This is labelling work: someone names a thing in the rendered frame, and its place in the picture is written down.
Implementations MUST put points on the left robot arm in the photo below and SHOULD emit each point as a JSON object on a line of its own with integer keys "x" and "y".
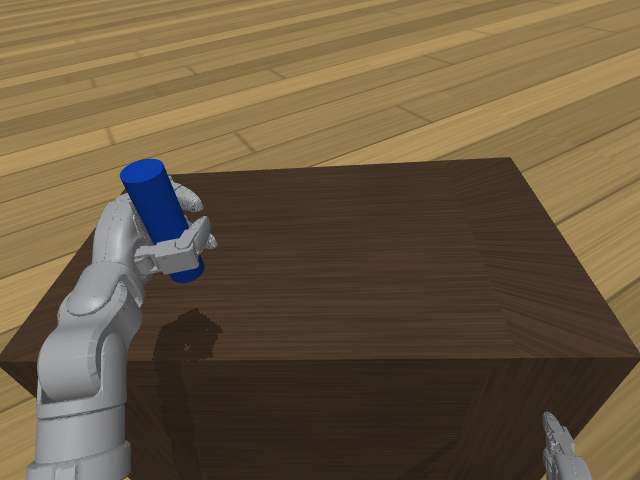
{"x": 82, "y": 379}

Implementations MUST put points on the right robot hand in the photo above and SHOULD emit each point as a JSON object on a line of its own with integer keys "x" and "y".
{"x": 559, "y": 456}

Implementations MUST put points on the left robot hand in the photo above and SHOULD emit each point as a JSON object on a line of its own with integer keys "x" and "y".
{"x": 121, "y": 237}

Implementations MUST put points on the can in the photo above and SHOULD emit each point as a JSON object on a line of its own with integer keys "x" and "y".
{"x": 153, "y": 196}

